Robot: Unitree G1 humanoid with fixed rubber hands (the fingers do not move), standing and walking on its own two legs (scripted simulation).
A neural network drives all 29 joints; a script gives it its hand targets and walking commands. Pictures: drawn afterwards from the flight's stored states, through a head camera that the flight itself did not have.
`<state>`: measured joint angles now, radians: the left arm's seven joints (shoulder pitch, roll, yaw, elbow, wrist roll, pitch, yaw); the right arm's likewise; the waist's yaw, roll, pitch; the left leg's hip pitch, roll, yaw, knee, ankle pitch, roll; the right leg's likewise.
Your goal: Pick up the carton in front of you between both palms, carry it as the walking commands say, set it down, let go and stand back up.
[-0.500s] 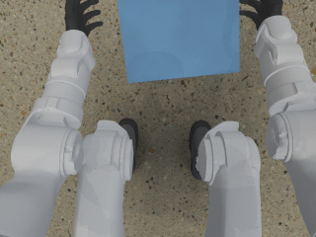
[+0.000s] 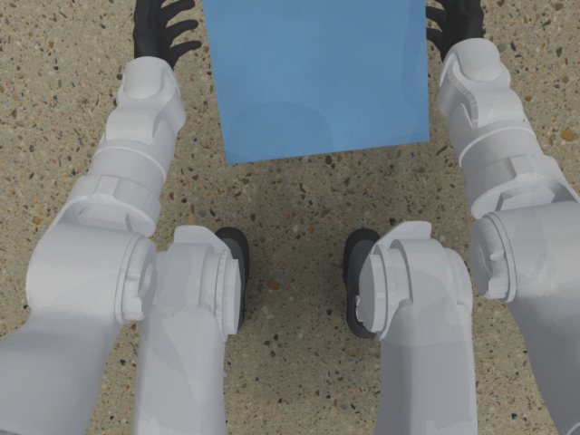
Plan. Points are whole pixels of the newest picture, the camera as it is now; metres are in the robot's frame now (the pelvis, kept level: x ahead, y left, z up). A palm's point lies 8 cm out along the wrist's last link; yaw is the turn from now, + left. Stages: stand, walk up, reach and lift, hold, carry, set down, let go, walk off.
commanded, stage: reach and lift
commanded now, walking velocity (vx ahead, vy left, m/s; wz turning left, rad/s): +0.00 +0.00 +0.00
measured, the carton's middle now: (312, 74) +0.50 -0.04 -0.25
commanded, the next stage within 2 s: none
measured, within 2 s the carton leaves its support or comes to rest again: leaves its support in 0.36 s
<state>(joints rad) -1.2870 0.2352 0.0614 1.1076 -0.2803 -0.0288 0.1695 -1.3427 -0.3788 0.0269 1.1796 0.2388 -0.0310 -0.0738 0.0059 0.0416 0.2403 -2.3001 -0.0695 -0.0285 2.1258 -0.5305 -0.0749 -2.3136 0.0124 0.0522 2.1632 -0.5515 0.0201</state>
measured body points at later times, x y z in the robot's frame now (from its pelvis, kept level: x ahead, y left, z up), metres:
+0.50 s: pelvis +0.00 +0.00 +0.00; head +0.33 -0.04 +0.30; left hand +0.53 +0.11 -0.14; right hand +0.52 -0.19 -0.15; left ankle +0.12 +0.13 -0.34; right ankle +0.11 -0.13 -0.34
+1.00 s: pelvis +0.01 +0.01 +0.12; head +0.25 -0.03 +0.50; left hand +0.50 +0.11 +0.06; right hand +0.48 -0.19 +0.05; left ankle +0.12 +0.13 -0.34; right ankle +0.11 -0.13 -0.34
